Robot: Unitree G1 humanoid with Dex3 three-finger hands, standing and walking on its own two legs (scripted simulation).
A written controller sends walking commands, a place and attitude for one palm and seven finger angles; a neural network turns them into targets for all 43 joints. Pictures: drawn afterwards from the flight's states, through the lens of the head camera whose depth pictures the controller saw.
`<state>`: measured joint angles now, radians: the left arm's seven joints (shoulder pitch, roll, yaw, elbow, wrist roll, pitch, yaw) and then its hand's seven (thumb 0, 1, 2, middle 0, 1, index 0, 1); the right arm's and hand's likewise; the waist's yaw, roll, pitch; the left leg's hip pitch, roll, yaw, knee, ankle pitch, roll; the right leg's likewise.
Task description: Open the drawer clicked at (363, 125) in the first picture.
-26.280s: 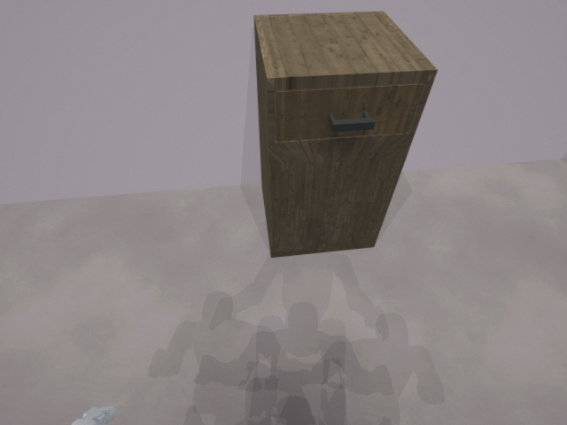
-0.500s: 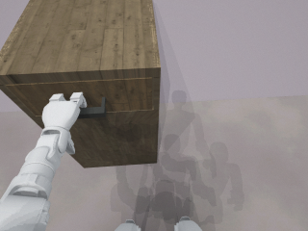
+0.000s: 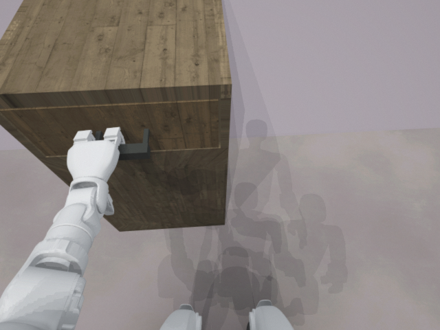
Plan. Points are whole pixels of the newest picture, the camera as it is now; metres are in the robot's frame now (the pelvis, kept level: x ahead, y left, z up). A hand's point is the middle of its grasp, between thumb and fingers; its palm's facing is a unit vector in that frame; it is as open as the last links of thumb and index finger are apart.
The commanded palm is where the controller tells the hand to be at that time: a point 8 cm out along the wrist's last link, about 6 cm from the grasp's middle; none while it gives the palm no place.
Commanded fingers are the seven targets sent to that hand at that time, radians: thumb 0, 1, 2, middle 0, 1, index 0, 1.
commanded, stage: lower the fingers behind the handle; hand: left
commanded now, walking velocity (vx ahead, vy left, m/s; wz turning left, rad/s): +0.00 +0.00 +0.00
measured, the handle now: (121, 143) +0.48 +0.22 -0.01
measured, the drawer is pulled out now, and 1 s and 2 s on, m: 0.00 0.01 0.09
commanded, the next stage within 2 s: close the thumb around the handle in 0.28 s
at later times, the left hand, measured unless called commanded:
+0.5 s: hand (104, 175) +0.41 +0.25 -0.03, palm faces -0.05 -0.02 -1.00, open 13.6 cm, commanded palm +0.39 +0.23 +0.03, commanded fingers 0.00 -0.11 0.47 -0.33 -1.24 -0.33 -1.24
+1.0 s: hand (103, 174) +0.41 +0.25 -0.03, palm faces -0.03 -0.01 -1.00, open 5.7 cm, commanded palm +0.40 +0.24 +0.03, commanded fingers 0.00 0.90 0.90 -0.40 -1.35 -0.40 -1.35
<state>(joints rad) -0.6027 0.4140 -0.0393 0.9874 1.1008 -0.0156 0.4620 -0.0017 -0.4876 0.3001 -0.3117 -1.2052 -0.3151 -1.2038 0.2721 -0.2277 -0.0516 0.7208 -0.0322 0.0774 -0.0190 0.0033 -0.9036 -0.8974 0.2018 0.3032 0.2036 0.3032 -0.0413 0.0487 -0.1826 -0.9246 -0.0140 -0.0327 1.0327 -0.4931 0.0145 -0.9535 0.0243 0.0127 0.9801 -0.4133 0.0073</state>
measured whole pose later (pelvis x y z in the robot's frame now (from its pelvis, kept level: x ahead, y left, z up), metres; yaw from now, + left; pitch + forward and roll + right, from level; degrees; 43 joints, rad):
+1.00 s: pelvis +0.00 +0.00 +0.00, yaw +0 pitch +22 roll -2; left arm -0.56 0.41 -0.03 0.94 1.11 -0.04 0.50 0.00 0.70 0.81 -0.38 -1.30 -0.39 -1.33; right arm 0.26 -0.24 -0.06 0.72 -0.03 0.10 -0.01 0.00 -0.90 -0.90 0.20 0.30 0.20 0.30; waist -0.04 0.05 -0.18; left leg -0.92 -0.01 -0.03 1.04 -0.50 0.02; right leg -0.95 0.02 0.02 0.99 -0.42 0.01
